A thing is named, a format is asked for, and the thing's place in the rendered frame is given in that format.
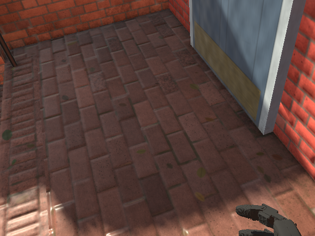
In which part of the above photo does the robot right hand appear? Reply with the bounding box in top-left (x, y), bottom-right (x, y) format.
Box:
top-left (235, 204), bottom-right (301, 236)

